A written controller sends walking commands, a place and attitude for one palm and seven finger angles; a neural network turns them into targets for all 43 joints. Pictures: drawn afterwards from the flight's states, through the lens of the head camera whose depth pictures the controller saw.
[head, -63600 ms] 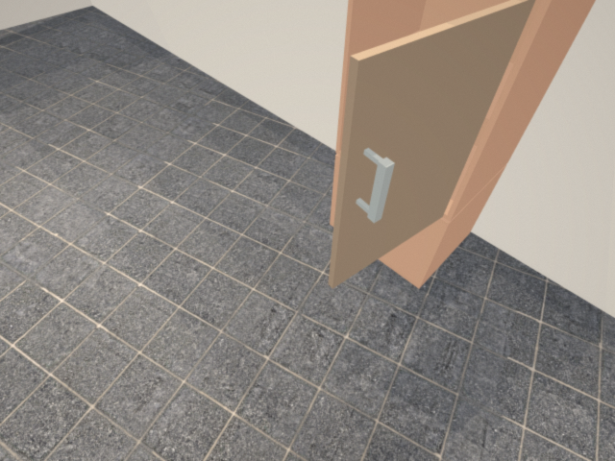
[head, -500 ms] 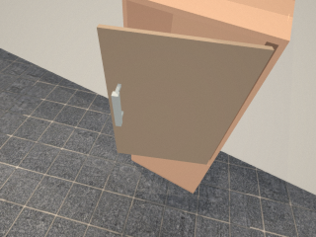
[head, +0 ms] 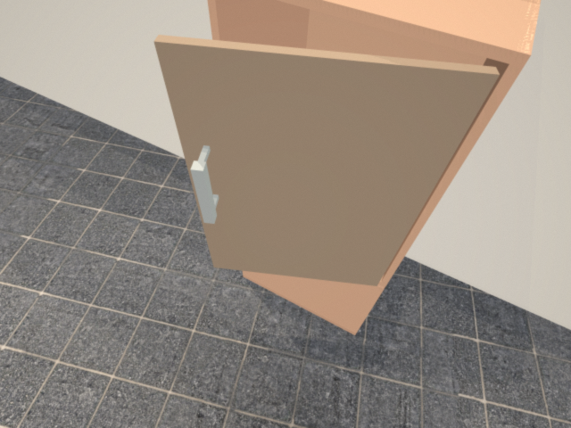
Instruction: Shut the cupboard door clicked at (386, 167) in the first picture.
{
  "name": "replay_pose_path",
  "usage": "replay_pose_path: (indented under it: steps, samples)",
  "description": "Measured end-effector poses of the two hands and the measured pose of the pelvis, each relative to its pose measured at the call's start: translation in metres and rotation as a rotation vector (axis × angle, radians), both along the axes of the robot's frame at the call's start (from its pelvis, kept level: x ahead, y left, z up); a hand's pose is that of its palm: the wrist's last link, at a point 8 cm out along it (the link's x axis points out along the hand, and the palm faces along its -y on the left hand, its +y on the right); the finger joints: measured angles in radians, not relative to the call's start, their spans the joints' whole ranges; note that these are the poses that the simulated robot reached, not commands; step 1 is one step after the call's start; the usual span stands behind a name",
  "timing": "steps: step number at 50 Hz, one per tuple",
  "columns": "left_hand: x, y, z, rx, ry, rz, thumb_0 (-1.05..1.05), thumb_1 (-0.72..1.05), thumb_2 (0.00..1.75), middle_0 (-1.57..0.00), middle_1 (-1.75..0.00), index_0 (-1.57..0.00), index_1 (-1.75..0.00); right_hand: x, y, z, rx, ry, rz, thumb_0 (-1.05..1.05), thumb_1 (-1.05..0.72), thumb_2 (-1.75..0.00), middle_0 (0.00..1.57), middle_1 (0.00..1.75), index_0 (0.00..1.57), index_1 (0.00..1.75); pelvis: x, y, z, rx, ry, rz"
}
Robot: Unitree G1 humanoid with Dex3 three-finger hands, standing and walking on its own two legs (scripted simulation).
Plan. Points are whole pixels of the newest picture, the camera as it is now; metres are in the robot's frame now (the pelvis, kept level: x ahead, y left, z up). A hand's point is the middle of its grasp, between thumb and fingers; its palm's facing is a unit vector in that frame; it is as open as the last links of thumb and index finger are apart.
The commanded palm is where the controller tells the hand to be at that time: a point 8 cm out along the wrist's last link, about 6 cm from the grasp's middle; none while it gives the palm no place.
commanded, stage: come to a stop and stand still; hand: left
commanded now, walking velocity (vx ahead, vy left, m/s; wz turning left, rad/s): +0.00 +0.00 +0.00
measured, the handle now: (207, 186) +0.48 +0.17 +0.01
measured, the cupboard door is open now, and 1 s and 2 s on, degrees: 22 22 22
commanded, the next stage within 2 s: look again from close up in 0.46 s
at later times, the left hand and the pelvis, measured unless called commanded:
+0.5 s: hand out of the picture -0.01 +0.24 -0.16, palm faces -0.04 -0.96 -0.29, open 7.3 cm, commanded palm none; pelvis -0.02 +0.04 +0.00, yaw -2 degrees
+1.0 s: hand out of the picture +0.07 +0.17 -0.16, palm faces -0.04 -0.97 -0.24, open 7.3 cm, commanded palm none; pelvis +0.02 -0.01 +0.00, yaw -1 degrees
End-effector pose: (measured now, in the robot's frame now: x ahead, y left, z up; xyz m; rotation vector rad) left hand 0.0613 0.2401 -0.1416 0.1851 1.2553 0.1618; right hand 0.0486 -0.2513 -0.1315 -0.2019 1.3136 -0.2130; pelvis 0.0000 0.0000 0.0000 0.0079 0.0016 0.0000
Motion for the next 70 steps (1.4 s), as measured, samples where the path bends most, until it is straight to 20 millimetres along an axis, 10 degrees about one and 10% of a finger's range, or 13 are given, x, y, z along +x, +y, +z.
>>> replay_pose_path:
  steps: [12, 30, 58, 65, 70]
  samples:
    - [-0.030, 0.040, 0.008, 0.034, 0.002, -0.051, 0.01, 0.91, 0.90, -0.20, -0.30, -0.20, -0.30, -0.024, 0.060, -0.014, 0.072, -0.135, 0.001, 0.01, -0.93, -0.90, 0.20, 0.30, 0.20, 0.30, -0.018, 0.040, -0.006, -0.006, -0.042, -0.036]
    - [-0.071, 0.027, 0.018, 0.039, 0.160, -0.027, 0.01, 0.91, 0.90, -0.20, -0.30, -0.20, -0.30, -0.057, 0.053, -0.021, 0.115, 0.018, 0.007, 0.01, -0.91, -0.90, 0.20, 0.30, 0.20, 0.30, -0.010, 0.030, 0.003, 0.018, -0.004, -0.041]
    - [0.016, -0.028, 0.013, 0.019, 0.025, -0.038, 0.01, 0.91, 0.90, -0.20, -0.30, -0.20, -0.30, -0.004, -0.005, -0.013, 0.072, 0.019, 0.014, 0.01, -0.91, -0.90, 0.20, 0.30, 0.19, 0.30, 0.024, -0.022, 0.004, 0.003, 0.008, -0.012]
    - [0.116, -0.016, 0.122, 0.034, -0.820, 0.075, 0.02, 0.91, 0.90, -0.22, -0.32, -0.23, -0.33, 0.056, -0.024, 0.004, -0.017, -0.426, 0.054, 0.01, -0.91, -0.90, 0.20, 0.30, 0.20, 0.30, 0.019, -0.023, -0.013, 0.002, 0.023, 0.044]
    - [0.129, -0.032, 0.147, -0.097, -1.185, -0.059, 0.01, 0.92, 0.90, -0.28, -0.39, -0.28, -0.39, 0.110, -0.026, 0.025, -0.017, -0.684, 0.127, 0.01, -0.91, -0.90, 0.20, 0.30, 0.19, 0.30, -0.001, -0.026, -0.031, 0.021, 0.121, 0.039]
